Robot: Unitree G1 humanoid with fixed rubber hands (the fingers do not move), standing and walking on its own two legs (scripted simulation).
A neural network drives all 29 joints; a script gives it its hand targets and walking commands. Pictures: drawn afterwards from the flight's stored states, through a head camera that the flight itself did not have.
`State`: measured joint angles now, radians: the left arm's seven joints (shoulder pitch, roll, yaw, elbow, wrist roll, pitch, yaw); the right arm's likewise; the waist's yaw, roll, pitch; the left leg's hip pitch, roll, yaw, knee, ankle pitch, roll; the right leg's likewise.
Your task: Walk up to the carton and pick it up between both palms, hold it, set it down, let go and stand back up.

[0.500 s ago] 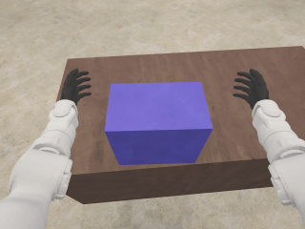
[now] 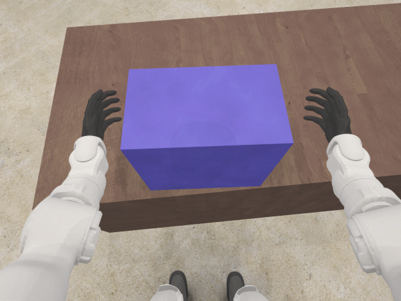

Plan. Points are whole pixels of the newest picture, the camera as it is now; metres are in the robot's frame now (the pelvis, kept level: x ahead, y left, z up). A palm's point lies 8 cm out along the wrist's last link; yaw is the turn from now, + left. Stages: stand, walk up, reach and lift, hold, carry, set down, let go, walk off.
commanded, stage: reach and lift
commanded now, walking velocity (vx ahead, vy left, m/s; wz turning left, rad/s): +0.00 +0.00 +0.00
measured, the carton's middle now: (204, 136) +0.46 +0.01 -0.05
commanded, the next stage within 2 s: none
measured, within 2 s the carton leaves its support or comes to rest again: neither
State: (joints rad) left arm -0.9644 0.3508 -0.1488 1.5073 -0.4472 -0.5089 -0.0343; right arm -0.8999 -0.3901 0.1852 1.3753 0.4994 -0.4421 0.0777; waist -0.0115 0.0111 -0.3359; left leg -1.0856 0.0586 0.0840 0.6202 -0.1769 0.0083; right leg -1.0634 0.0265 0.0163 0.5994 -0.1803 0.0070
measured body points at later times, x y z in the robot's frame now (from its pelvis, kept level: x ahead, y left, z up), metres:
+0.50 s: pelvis +0.00 -0.01 +0.00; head +0.17 +0.00 +0.42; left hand +0.46 +0.21 -0.01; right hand +0.47 -0.21 +0.00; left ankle +0.03 +0.11 -0.70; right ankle +0.02 -0.12 -0.70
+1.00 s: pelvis +0.03 +0.00 +0.03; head +0.20 +0.01 +0.45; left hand +0.45 +0.20 -0.01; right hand +0.46 -0.17 -0.01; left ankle +0.03 +0.11 -0.70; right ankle +0.02 -0.12 -0.70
